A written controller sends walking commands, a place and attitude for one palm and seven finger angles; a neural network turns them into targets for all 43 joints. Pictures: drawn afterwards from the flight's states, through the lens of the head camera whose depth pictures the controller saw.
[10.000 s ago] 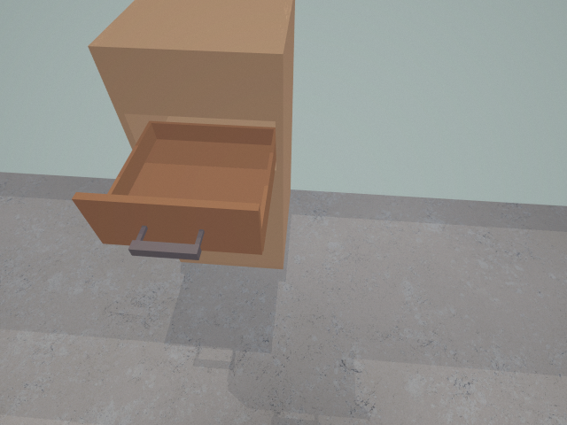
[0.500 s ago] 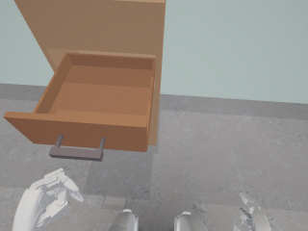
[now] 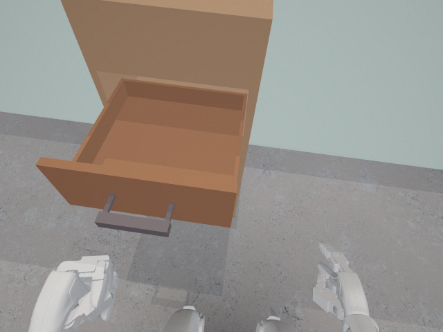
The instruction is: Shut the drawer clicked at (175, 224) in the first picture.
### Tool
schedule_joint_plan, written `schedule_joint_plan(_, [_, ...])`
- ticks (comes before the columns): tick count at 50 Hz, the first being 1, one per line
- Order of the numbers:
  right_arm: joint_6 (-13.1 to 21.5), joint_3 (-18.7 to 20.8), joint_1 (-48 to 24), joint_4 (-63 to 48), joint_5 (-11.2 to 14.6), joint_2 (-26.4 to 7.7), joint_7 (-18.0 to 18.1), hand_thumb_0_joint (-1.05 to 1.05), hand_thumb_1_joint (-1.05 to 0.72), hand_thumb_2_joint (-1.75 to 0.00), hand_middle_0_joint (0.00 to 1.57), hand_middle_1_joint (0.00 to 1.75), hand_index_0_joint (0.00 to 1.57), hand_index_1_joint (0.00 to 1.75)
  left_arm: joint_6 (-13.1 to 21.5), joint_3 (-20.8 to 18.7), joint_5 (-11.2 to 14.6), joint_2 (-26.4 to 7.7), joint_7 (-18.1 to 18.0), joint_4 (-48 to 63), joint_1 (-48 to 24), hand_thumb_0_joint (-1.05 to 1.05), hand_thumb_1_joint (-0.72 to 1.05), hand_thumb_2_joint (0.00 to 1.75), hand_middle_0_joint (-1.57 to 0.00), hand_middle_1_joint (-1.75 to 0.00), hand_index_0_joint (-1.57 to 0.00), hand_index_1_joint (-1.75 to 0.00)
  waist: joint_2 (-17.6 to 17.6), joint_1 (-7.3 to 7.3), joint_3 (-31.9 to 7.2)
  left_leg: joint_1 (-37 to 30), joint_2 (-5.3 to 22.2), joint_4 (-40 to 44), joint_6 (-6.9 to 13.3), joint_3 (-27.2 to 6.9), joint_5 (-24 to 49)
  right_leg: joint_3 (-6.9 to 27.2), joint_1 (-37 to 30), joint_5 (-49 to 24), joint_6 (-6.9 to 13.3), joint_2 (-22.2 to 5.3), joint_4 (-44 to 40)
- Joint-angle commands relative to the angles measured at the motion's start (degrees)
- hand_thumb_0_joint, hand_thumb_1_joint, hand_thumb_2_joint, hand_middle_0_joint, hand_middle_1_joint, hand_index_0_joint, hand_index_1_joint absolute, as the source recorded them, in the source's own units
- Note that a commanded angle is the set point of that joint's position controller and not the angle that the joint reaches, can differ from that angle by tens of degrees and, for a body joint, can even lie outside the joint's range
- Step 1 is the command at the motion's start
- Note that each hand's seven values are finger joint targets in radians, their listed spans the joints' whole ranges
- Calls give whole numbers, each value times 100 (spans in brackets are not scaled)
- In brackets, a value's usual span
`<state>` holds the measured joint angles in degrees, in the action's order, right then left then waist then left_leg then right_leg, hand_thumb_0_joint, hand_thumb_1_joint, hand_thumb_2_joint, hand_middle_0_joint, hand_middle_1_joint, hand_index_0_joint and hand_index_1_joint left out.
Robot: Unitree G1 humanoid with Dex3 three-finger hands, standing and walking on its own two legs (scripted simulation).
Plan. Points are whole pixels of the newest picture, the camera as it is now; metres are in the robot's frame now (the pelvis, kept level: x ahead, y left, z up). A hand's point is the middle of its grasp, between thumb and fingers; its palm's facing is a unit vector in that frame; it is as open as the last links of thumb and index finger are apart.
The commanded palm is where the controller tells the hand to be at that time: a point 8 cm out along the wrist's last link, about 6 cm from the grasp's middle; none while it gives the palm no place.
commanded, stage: raise the hand and make a fist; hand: left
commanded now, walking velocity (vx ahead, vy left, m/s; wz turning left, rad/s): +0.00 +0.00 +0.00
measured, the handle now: (137, 213) +0.34 +0.21 -0.04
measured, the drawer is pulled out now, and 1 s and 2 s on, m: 0.30 0.30 0.30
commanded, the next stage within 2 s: bring the fist close to the handle in 0.44 s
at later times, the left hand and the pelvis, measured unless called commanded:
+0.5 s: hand (104, 298) +0.16 +0.19 +0.05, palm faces -0.02 -1.00 -0.06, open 3.2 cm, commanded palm +0.12 +0.25 +0.06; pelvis +0.00 +0.00 +0.00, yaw -1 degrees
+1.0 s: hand (121, 283) +0.19 +0.18 +0.01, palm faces -0.04 -1.00 -0.05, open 3.2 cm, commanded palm +0.17 +0.24 +0.01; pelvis -0.01 +0.00 -0.03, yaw -1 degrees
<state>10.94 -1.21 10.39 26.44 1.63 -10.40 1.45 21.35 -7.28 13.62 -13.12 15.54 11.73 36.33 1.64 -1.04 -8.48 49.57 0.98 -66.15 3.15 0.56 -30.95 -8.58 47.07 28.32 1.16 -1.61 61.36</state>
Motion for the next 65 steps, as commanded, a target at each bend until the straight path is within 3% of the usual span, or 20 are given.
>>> schedule_joint_plan(1, [307, 436, -172, -849, 66, -888, 81, 0, -90, -90, 20, 30, 20, 30, 359, -434, 143, -545, 17, 1199, 181, 0, 90, 90, -140, -160, -140, -160, 201, 117, -881, -904, -21, 1271, -254, -506, 1629, 270, -515, -834, 64, 252, -750])
schedule_joint_plan(2, [319, 445, -179, -839, 73, -885, 77, 0, -90, -90, 20, 30, 20, 30, 365, -468, 159, -538, 25, 1188, 339, 0, 90, 90, -140, -160, -140, -160, 238, 62, -907, -954, -15, 1304, -275, -524, 1675, 265, -545, -828, 78, 253, -752])
schedule_joint_plan(4, [358, 435, -145, -879, 68, -901, 50, 0, -90, -90, 20, 30, 20, 30, 384, -230, 165, -386, 53, 1347, 287, 0, 90, 90, -140, -160, -140, -160, 305, 111, -974, -1028, -17, 1278, -284, -537, 1844, 243, -515, -922, 65, 234, -715])
schedule_joint_plan(6, [360, 473, -135, -836, 67, -895, 41, 0, -90, -90, 20, 30, 20, 30, 366, -366, 167, -463, 23, 1215, 455, 0, 90, 90, -140, -160, -140, -160, 73, 88, -1041, -973, -9, 1241, -287, -544, 1984, 242, -575, -1028, 57, 250, -692])
schedule_joint_plan(9, [338, 509, -170, -857, 88, -885, 24, 0, -90, -90, 20, 30, 20, 30, 399, -438, 184, -502, 17, 1195, 633, 0, 90, 90, -140, -160, -140, -160, 72, 51, -958, -860, -27, 1237, -298, -498, 1879, 258, -602, -986, 62, 247, -706])
schedule_joint_plan(10, [332, 514, -236, -818, 83, -886, 29, 0, -90, -90, 20, 30, 20, 30, 419, -551, 174, -609, -17, 1172, 631, 0, 90, 90, -140, -160, -140, -160, 116, 26, -954, -788, -29, 1212, -278, -480, 1864, 292, -641, -983, 78, 251, -698])
schedule_joint_plan(12, [345, 505, -193, -848, 86, -870, 13, 0, -90, -90, 20, 30, 20, 30, 499, -427, 178, -500, -36, 1382, 697, 0, 90, 90, -140, -160, -140, -160, 357, 2, -1050, -933, -19, 1248, -318, -504, 1967, 267, -579, -941, 87, 245, -648])
schedule_joint_plan(14, [358, 517, -174, -863, 86, -864, -10, 0, -90, -90, 20, 30, 20, 30, 537, -332, 190, -438, -65, 1438, 756, 0, 90, 90, -140, -160, -140, -160, 396, 24, -1023, -946, -10, 1239, -326, -511, 1949, 261, -496, -878, 77, 245, -659])
schedule_joint_plan(16, [336, 524, -169, -820, 86, -892, 2, 0, -90, -90, 20, 30, 20, 30, 558, -369, 165, -488, -106, 1319, 610, 0, 90, 90, -140, -160, -140, -160, 171, 113, -891, -800, -6, 1203, -297, -525, 1743, 267, -422, -796, 68, 268, -667])
schedule_joint_plan(27, [314, 527, -222, -824, 123, -872, 35, 0, -90, -90, 20, 30, 20, 30, 558, -570, 273, -576, 6, 1208, 779, 0, 90, 90, -140, -160, -140, -160, 201, 63, -968, -714, -40, 1151, -274, -470, 1609, 346, -546, -793, 80, 271, -724])
schedule_joint_plan(30, [330, 487, -266, -718, 90, -913, 58, 0, -90, -90, 20, 30, 20, 30, 611, -528, 250, -567, 63, 842, 287, 0, 90, 90, -140, -160, -140, -160, 79, 212, -636, -386, -49, 1004, -247, -494, 1278, 358, -240, -540, 79, 273, -671])
schedule_joint_plan(37, [438, 457, -196, -728, 43, -970, 55, 0, -90, -90, 20, 30, 20, 30, 809, -369, 226, -532, 150, 866, -165, 0, 90, 90, -140, -160, -140, -160, 291, 180, -1105, -359, -59, 788, -247, -511, 1262, 416, -18, -481, 99, 241, -383])
schedule_joint_plan(43, [314, 484, -242, -663, 45, -962, 92, 0, -90, -90, 20, 30, 20, 30, 678, -629, 201, -647, 53, 500, -300, 0, 90, 90, -140, -160, -140, -160, 240, 115, -1164, -79, -64, 647, -240, -458, 1215, 439, 34, -469, 98, 234, -274])
schedule_joint_plan(51, [263, 496, -212, -519, 10, -997, 99, 0, -90, -90, 20, 30, 20, 30, 788, -727, 263, -699, 93, 155, -697, 0, 90, 90, -140, -160, -140, -160, 148, 172, -1519, 126, -48, 314, -216, -457, 1437, 482, 209, -707, 85, 240, -18])
schedule_joint_plan(55, [266, 490, -246, -446, -5, -1046, 99, 0, -90, -90, 20, 30, 20, 30, 874, -713, 287, -749, 157, -23, -1030, 0, 90, 90, -140, -160, -140, -160, 144, 236, -1477, 337, -36, 165, -200, -459, 1325, 509, 417, -586, 88, 245, 105])
schedule_joint_plan(56, [261, 503, -238, -452, -6, -1051, 93, 0, -90, -90, 20, 30, 20, 30, 901, -821, 301, -811, 161, -42, -997, 0, 90, 90, -140, -160, -140, -160, 179, 160, -1591, 364, -41, 151, -207, -452, 1343, 530, 363, -587, 98, 232, 143])
schedule_joint_plan(58, [271, 491, -223, -461, -7, -1076, 76, 0, -90, -90, 20, 30, 20, 30, 944, -640, 304, -702, 196, 32, -1140, 0, 90, 90, -140, -160, -140, -160, 317, 203, -1674, 294, -40, 109, -210, -463, 1442, 504, 488, -671, 99, 220, 239])
schedule_joint_plan(60, [245, 516, -227, -393, -14, -1076, 74, 0, -90, -90, 20, 30, 20, 30, 937, -825, 322, -816, 172, -186, -1108, 0, 90, 90, -140, -160, -140, -160, 168, 178, -1741, 364, -28, 40, -208, -479, 1527, 491, 525, -736, 97, 242, 315])
schedule_joint_plan(62, [233, 500, -214, -392, -20, -1112, 68, 0, -90, -90, 20, 30, 20, 30, 976, -706, 321, -771, 209, -130, -1368, 0, 90, 90, -140, -160, -140, -160, 271, 222, -1772, 398, -31, -33, -206, -474, 1488, 509, 649, -720, 90, 223, 376])
schedule_joint_plan(65, [189, 505, -218, -354, -25, -1137, 74, 0, -90, -90, 20, 30, 20, 30, 985, -851, 338, -872, 219, -394, -1488, 0, 90, 90, -140, -160, -140, -160, 120, 225, -1737, 630, -33, -144, -188, -469, 1334, 527, 755, -582, 92, 237, 453])
